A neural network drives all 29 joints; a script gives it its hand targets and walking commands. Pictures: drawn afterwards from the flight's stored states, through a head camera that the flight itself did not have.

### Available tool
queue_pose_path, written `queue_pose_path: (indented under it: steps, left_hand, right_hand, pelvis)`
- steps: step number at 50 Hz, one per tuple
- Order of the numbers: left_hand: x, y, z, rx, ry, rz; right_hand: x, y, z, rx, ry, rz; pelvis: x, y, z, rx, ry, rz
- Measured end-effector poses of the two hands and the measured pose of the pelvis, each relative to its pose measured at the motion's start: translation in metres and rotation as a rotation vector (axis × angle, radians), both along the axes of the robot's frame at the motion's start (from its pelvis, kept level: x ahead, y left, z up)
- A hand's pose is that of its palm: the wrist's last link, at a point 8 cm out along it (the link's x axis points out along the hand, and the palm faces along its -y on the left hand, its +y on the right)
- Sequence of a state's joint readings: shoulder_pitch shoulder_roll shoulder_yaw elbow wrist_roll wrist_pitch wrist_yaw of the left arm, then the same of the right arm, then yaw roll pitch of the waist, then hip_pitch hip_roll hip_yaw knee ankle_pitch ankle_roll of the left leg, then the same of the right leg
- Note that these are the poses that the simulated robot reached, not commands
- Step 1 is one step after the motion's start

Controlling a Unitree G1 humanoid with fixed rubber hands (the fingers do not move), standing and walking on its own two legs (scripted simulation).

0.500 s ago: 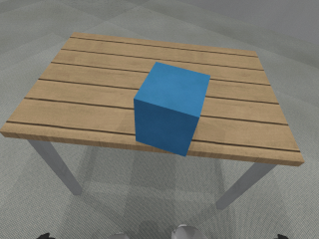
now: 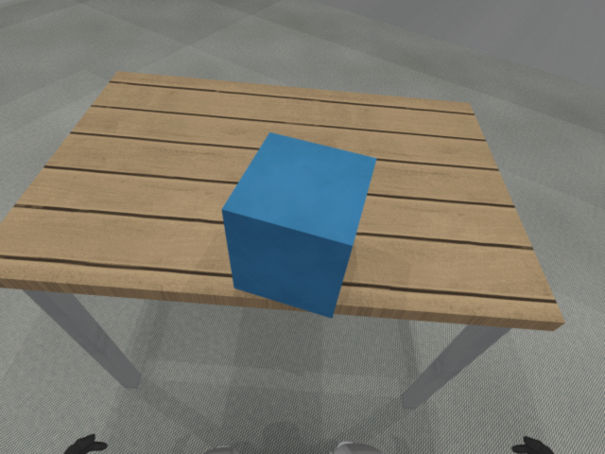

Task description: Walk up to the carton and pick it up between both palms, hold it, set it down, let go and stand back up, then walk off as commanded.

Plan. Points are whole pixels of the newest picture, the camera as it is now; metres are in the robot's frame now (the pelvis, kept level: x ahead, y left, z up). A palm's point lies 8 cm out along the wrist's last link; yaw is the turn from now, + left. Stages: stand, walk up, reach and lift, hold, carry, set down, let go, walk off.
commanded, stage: walk up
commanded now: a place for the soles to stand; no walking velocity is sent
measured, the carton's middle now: (301, 226) +0.43 +0.01 +0.05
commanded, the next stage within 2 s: reach and lift in 0.76 s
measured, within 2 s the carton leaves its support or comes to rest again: neither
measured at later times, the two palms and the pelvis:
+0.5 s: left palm out of the picture +0.11 +0.33 -0.09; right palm out of the picture +0.12 -0.30 -0.05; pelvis +0.00 +0.01 +0.00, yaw +0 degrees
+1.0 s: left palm (53, 438) +0.17 +0.32 -0.07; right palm out of the picture +0.12 -0.30 -0.05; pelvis +0.00 +0.02 +0.00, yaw +0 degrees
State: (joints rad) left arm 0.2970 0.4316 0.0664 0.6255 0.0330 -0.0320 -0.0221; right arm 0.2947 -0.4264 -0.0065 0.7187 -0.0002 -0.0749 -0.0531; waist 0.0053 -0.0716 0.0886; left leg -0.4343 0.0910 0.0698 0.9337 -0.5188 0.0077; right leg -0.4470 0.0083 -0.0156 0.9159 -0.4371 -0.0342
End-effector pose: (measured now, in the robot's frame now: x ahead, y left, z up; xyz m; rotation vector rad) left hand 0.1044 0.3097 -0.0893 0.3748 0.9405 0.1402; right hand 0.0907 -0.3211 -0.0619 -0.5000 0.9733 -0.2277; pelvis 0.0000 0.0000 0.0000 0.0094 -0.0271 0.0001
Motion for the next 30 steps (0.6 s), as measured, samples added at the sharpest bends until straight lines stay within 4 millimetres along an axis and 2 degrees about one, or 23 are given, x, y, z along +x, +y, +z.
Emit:
queue_pose_path:
  steps: [16, 30]
  left_hand:
    - [0.006, 0.012, 0.003, 0.014, -0.031, 0.011]
    - [0.002, 0.02, 0.002, 0.015, -0.034, 0.02]
  right_hand:
    - [0.022, 0.013, 0.007, 0.011, -0.037, 0.021]
    - [0.03, 0.022, 0.011, 0.015, -0.06, 0.032]
  pelvis:
    - [0.003, 0.011, 0.002, -0.009, 0.008, 0.0]
    - [0.001, 0.018, 0.003, -0.016, 0.007, 0.001]
